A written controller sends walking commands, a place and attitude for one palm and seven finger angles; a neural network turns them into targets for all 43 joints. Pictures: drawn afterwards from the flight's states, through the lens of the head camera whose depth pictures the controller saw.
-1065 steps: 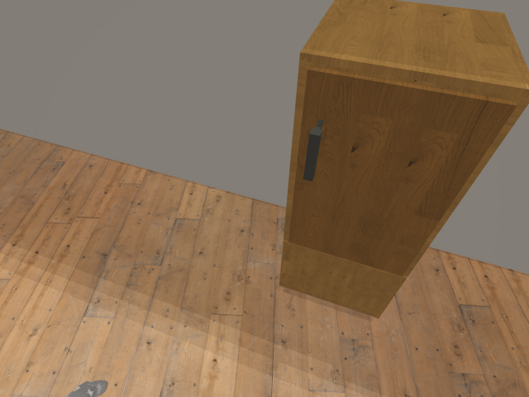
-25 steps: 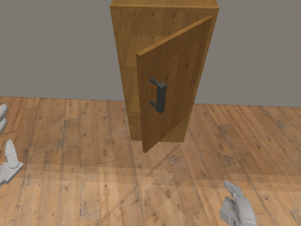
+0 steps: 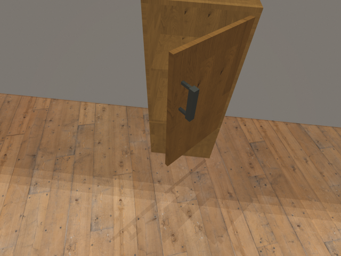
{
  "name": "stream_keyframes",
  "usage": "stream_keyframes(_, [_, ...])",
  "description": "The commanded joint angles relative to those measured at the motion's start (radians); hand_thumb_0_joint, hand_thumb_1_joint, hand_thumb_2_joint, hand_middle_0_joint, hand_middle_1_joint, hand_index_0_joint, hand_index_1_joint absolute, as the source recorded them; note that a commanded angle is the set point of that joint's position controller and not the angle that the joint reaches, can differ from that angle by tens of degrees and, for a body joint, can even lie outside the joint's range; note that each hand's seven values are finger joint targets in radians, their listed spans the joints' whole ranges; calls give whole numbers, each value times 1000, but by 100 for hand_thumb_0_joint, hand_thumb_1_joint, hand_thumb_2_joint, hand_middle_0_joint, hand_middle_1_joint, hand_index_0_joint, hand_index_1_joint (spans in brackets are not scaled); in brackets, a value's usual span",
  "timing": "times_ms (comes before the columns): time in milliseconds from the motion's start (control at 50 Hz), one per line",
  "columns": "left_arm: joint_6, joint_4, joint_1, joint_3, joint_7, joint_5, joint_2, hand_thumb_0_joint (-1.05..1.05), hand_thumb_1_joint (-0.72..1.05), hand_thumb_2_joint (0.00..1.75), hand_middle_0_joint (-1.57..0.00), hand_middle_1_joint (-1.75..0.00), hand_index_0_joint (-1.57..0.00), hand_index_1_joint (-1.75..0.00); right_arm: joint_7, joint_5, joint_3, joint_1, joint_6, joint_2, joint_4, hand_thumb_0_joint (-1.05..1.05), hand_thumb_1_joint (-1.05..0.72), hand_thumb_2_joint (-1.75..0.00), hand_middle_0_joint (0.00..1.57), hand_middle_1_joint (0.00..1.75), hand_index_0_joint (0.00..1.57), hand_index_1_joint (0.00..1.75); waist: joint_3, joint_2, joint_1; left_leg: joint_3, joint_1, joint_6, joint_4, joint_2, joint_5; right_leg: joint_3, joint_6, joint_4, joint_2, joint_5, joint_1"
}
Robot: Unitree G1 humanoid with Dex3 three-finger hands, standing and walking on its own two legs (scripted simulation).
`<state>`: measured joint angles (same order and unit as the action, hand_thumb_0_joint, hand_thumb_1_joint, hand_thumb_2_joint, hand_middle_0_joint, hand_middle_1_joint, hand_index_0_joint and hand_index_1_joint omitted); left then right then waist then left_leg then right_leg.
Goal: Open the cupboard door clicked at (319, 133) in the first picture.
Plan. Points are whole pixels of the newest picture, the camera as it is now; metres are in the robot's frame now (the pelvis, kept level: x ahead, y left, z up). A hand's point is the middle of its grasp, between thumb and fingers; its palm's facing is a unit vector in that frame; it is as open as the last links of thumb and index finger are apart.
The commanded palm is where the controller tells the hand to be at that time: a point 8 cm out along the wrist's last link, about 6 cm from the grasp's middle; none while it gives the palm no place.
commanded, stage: let the arm hang, fingers relaxed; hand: left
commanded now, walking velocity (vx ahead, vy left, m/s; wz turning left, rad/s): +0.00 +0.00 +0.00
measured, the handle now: (187, 101) +0.56 -0.02 +0.01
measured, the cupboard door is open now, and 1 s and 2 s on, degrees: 47 47 47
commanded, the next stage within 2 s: look to check the result in 0.68 s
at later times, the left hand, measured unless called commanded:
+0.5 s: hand out of the picture +0.00 +0.17 -0.18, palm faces +0.03 -0.99 -0.15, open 7.3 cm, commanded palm none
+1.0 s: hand out of the picture +0.02 +0.18 -0.17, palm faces +0.03 -0.98 -0.18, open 7.4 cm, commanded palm none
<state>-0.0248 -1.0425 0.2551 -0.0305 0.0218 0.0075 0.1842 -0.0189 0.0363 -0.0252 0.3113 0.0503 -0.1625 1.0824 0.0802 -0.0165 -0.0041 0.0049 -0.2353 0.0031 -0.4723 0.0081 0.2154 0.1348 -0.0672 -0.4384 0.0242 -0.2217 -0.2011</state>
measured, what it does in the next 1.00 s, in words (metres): stands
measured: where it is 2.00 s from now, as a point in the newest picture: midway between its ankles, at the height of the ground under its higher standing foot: outside the picture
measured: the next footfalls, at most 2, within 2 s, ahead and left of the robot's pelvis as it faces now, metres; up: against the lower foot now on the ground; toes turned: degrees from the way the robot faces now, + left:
none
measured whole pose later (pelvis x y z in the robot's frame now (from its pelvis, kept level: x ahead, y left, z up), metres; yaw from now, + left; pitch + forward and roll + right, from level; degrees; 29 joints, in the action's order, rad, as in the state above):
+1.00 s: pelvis +0.03 +0.02 +0.00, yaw -1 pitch -1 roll +0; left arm 0.01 -1.16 0.27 -0.01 0.03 0.01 0.11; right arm -0.04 0.03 -0.03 0.28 0.00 -0.13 1.15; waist 0.05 0.01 0.00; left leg -0.03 -0.15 -0.03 -0.39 -0.03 0.22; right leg 0.09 -0.03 -0.40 -0.01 -0.24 -0.14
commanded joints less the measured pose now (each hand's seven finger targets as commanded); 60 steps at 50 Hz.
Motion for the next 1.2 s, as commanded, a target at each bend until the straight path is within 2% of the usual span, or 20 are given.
stream_keyframes(0, [27, -19, 27, -6, 4, -3, 89, 0, 90, 90, -20, -30, -20, -30, -14, -7, 29, 43, -28, -82, -26, 0, -90, -90, 20, 30, 20, 30, -15, 42, 10, 64, -47, -35, 113, 69, 61, -184, 0, 159, -146, -134, 14])
stream_keyframes(160, [29, -88, 81, 2, 12, -4, 52, 0, 90, 90, -20, -30, -20, -30, -19, -10, 23, 109, -35, -44, 30, 0, -90, -90, 20, 30, 20, 30, 7, -10, 11, 50, -26, -41, 126, 66, 22, -177, 7, 151, -142, -117, -6])
stream_keyframes(320, [32, -100, 108, 2, 17, -2, 25, 0, 90, 90, -20, -30, -20, -30, -21, -10, 21, 111, -40, -16, 48, 0, -90, -90, 20, 30, 20, 30, 25, 11, 8, 47, -25, -44, 132, 68, 3, -169, 14, 129, -137, -73, -16])
stream_keyframes(480, [36, -100, 117, 3, 18, 0, 9, 0, 90, 90, -20, -30, -20, -30, -26, -14, 24, 81, -50, -18, 40, 0, -90, -90, 20, 30, 20, 30, 18, 58, 1, 60, -17, -45, 145, 80, -40, -157, 21, 105, -129, 18, 11])
stream_keyframes(540, [36, -100, 113, 5, 17, 0, 6, 0, 90, 90, -20, -30, -20, -30, -26, -12, 23, 75, -51, -22, 43, 0, -90, -90, 20, 30, 20, 30, 26, 34, 6, 60, -9, -45, 149, 79, -38, -156, 22, 107, -131, 18, 6])
stream_keyframes(560, [36, -99, 111, 4, 16, 0, 10, 0, 90, 90, -20, -30, -20, -30, -26, -13, 23, 77, -52, -23, 43, 0, -90, -90, 20, 30, 20, 30, 26, 43, 7, 60, -9, -44, 153, 79, -45, -157, 23, 107, -132, 24, 9])
stream_keyframes(580, [37, -96, 111, 3, 17, 0, 13, 0, 90, 90, -20, -30, -20, -30, -26, -15, 23, 74, -51, -25, 42, 0, -90, -90, 20, 30, 20, 30, 26, 21, 4, 61, -8, -45, 147, 80, -53, -153, 25, 107, -130, 25, 13])
stream_keyframes(760, [38, -99, 103, 6, 16, -2, 18, 0, 90, 90, -20, -30, -20, -30, -27, -14, 20, 58, -56, -41, 45, 0, -90, -90, 20, 30, 20, 30, -7, 30, 6, 66, 30, -46, 153, 83, -109, -153, 27, 103, -133, 69, 40])
stream_keyframes(1180, [41, -103, 100, 7, 18, -2, 26, 0, 90, 90, -20, -30, -20, -30, -29, -18, 17, 43, -59, -46, 60, 0, -90, -90, 20, 30, 20, 30, -4, 13, 1, 58, 61, -45, 148, 82, -180, -146, 30, 110, -139, 132, 68])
